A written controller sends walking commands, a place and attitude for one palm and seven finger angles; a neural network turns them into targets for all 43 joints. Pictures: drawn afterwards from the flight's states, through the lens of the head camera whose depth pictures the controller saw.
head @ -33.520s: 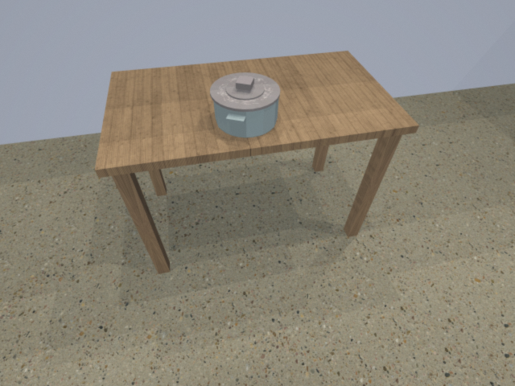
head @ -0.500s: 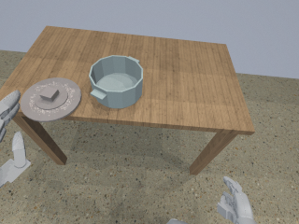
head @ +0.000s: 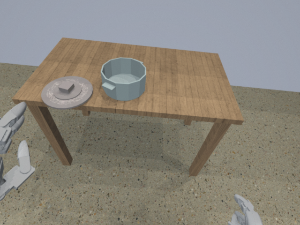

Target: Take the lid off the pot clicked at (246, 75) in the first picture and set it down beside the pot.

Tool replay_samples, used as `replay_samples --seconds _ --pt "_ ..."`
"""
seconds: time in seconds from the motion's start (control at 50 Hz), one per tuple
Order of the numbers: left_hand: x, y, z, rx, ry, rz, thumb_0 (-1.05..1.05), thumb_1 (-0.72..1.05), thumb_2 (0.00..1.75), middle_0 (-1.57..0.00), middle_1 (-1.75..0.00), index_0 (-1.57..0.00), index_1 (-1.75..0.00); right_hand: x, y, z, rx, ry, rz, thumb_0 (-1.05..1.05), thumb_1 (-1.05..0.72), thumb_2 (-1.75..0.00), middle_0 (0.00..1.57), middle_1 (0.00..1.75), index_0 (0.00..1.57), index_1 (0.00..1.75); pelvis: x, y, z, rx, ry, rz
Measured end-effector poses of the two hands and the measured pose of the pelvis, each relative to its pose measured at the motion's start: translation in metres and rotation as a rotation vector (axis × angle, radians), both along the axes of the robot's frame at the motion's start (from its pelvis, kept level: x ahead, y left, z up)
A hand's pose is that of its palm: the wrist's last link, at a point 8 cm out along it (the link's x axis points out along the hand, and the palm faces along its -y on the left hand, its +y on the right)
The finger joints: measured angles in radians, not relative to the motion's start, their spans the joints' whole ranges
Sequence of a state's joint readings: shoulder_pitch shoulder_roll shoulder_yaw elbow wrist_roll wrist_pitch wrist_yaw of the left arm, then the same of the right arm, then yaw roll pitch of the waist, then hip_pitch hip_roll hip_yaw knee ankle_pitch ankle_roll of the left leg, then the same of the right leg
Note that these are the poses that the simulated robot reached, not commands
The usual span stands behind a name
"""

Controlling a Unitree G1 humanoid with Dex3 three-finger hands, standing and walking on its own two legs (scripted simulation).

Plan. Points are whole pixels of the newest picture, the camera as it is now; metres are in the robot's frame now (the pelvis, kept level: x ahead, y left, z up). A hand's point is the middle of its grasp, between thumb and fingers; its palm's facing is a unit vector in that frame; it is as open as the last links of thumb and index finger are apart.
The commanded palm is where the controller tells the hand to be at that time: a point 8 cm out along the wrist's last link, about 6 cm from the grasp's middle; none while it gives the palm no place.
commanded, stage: stop stepping back and stand still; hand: left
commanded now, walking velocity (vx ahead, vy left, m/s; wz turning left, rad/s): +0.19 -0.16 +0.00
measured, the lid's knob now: (66, 87) +0.65 +0.37 -0.06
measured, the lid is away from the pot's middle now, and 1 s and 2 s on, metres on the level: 0.25 0.25 0.25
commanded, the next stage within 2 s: let the arm hang, fingers relaxed in 0.74 s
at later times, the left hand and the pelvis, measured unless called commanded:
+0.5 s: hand out of the picture +0.16 +0.28 +0.17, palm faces +0.33 -0.85 -0.42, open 7.4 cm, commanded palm none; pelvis -0.02 +0.04 +0.01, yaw +0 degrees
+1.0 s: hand out of the picture +0.01 +0.22 -0.16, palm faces +0.01 -0.98 -0.20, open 7.1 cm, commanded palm none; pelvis +0.00 +0.02 +0.02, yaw +1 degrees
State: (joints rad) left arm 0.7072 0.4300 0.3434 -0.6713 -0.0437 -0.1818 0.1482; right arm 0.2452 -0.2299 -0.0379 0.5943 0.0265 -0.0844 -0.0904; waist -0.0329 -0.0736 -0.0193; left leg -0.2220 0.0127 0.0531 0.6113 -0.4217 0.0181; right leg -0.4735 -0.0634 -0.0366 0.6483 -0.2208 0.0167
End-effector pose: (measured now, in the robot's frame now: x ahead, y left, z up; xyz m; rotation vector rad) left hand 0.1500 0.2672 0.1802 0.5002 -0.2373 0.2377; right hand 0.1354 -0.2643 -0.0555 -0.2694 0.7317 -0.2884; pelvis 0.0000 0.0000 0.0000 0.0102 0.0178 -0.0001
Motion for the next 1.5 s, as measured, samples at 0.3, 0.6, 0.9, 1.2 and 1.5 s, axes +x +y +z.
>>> replay_samples --seconds 0.3,0.6,0.9,1.2,1.5 --pt "-0.025 0.025 -0.001 -0.052 -0.034 0.067 0.02 0.89 0.9 -0.21 -0.3 -0.21 -0.3 -0.028 0.048 -0.016 0.111 0.058 0.083 0.01 -0.9 -0.9 0.21 0.3 0.2 0.3 -0.027 0.013 0.005 -0.047 -0.029 0.016" --pt "0.006 0.077 -0.064 -0.058 0.241 0.133 0.01 0.9 0.9 -0.2 -0.3 -0.2 -0.3 0.001 0.089 -0.014 0.125 0.05 0.178 0.01 -0.9 -0.9 0.21 0.3 0.2 0.3 -0.015 0.046 0.008 -0.036 0.015 0.034" --pt "-0.122 -0.013 -0.32 -0.487 1.424 0.256 -0.02 1.01 0.89 -0.21 -0.3 -0.2 -0.3 -0.113 0.048 -0.05 0.117 0.541 -0.025 0.01 -0.91 -0.9 0.21 0.3 0.2 0.3 -0.008 0.025 0.01 -0.024 -0.021 0.016" --pt "-0.137 -0.003 -0.304 -0.406 1.549 0.337 0.01 0.92 0.89 -0.2 -0.3 -0.2 -0.3 -0.145 0.069 -0.066 0.226 0.659 -0.09 0.01 -0.91 -0.9 0.2 0.3 0.19 0.3 0.006 0.024 0.019 -0.025 -0.024 0.001" --pt "-0.104 -0.022 -0.31 -0.438 1.503 0.289 0.01 0.94 0.89 -0.2 -0.3 -0.2 -0.3 -0.135 0.07 -0.065 0.228 0.642 -0.123 0.01 -0.92 -0.9 0.2 0.3 0.2 0.3 0.017 0.02 0.02 -0.024 -0.034 -0.01"
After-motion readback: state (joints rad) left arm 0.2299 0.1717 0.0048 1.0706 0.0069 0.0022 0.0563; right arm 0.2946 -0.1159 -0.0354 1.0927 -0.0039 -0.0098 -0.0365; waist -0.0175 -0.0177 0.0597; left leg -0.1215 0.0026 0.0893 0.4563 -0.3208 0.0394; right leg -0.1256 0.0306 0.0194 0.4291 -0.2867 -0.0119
